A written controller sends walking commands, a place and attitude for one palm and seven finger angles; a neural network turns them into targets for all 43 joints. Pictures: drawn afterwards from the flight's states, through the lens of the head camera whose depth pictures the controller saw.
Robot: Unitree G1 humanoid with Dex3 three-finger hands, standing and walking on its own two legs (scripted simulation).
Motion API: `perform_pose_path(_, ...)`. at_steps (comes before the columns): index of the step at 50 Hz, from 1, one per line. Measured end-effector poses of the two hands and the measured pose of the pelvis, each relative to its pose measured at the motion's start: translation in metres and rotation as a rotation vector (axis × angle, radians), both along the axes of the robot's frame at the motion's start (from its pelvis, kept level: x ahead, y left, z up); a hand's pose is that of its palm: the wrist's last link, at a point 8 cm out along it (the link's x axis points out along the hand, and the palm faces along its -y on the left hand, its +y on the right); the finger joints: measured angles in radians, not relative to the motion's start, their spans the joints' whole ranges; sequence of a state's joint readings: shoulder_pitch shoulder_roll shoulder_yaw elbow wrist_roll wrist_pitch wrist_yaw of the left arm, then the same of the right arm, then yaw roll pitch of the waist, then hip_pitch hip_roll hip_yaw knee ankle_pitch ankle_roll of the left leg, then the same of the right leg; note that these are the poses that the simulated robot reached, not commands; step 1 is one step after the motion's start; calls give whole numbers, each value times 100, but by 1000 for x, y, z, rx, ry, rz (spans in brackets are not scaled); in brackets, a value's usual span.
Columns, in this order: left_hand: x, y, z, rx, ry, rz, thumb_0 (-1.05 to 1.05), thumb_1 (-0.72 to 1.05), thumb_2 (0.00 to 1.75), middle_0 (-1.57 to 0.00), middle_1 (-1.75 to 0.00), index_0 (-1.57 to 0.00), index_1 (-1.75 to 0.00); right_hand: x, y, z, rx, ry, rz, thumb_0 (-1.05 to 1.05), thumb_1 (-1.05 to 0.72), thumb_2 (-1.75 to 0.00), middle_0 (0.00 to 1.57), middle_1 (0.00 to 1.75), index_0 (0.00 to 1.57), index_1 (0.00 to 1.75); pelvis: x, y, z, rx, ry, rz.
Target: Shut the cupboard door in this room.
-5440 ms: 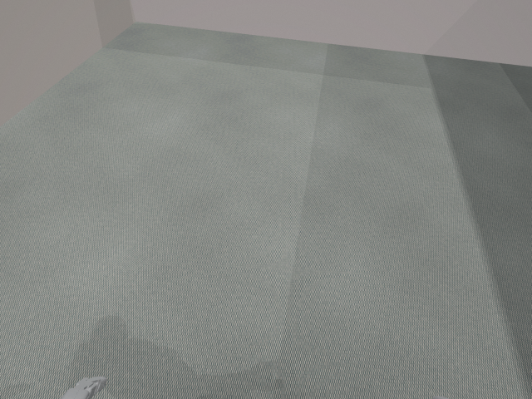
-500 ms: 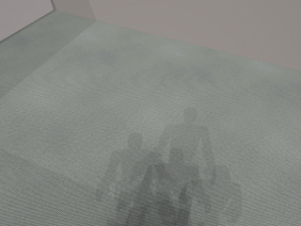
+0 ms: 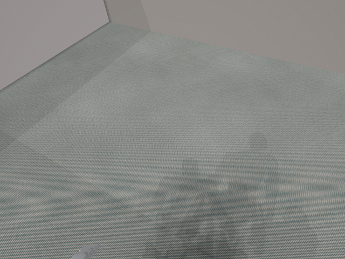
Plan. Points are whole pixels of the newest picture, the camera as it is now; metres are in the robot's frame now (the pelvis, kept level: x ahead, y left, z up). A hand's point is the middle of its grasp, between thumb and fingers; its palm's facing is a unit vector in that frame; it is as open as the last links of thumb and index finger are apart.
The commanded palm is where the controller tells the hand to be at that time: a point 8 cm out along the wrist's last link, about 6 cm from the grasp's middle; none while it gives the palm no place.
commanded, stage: turn or walk to find it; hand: left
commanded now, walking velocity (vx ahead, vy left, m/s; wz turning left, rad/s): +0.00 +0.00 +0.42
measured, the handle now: out of the picture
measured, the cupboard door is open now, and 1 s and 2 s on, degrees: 96 96 96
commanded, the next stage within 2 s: none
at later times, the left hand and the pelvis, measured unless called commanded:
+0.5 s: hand out of the picture -0.05 +0.24 -0.18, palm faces +0.29 -0.93 -0.24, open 7.4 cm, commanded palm none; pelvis -0.02 +0.03 +0.00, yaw +14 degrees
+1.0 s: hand out of the picture -0.04 +0.18 -0.13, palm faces +0.44 -0.85 -0.29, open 7.4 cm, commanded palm none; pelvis -0.03 -0.03 +0.01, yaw +26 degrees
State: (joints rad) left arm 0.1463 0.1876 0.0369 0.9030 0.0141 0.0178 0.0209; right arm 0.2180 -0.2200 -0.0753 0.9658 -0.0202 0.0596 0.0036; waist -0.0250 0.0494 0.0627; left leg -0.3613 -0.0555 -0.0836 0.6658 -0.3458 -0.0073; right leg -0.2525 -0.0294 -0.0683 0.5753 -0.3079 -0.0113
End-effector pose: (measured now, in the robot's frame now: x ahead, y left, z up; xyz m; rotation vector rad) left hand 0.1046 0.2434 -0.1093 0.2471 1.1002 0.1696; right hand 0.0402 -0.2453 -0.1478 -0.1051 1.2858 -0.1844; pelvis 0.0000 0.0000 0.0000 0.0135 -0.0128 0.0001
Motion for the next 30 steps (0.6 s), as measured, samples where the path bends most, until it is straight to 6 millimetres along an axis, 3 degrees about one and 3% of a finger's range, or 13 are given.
perform_pose_path(7,-50,-11,6,-10,51,95,1,90,89,-21,-30,-20,-30,-6,-19,7,-7,61,62,1,-90,-90,20,30,20,30,-6,-10,10,14,-5,83)
perform_pose_path(13,-89,-7,-5,-37,104,179,1,90,89,-21,-30,-20,-30,2,-17,13,-39,106,137,1,-91,-90,19,30,19,30,-10,-6,10,13,4,149)
perform_pose_path(17,-121,6,-18,-61,143,243,1,90,89,-21,-30,-20,-30,25,1,16,-64,79,211,1,-91,-90,19,30,19,30,-15,5,5,7,7,189)
perform_pose_path(23,-167,37,-41,-82,225,335,1,90,89,-21,-30,-20,-30,65,43,23,-85,-51,310,1,-91,-90,19,30,19,30,-23,27,-5,-3,3,229)
perform_pose_path(26,-174,46,-36,-79,238,357,1,90,89,-20,-30,-20,-30,74,58,31,-81,-91,336,1,-90,-90,20,30,20,30,-25,31,2,-16,2,244)
perform_pose_path(30,-170,52,-24,-69,191,373,1,90,89,-20,-30,-20,-30,80,70,34,-59,-108,368,1,-90,-90,20,30,20,30,-28,33,8,-21,0,270)
